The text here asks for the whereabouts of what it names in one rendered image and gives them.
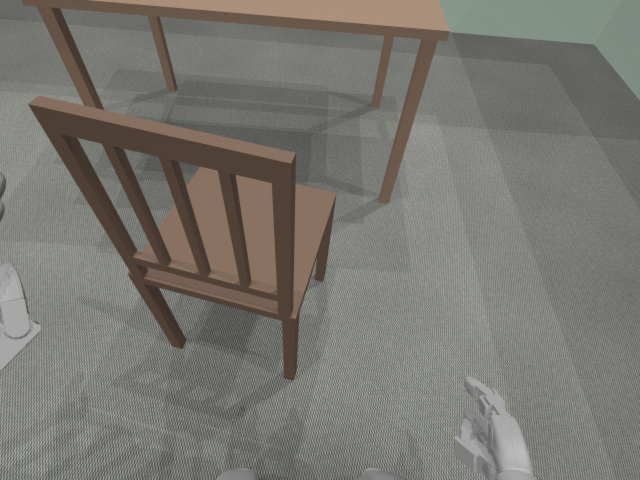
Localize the right robot hand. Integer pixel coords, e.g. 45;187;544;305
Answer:
454;376;533;480

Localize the chair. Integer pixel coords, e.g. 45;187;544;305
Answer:
28;96;336;381

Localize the left robot hand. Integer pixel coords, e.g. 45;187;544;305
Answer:
0;172;41;372

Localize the table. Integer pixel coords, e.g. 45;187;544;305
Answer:
22;0;450;204

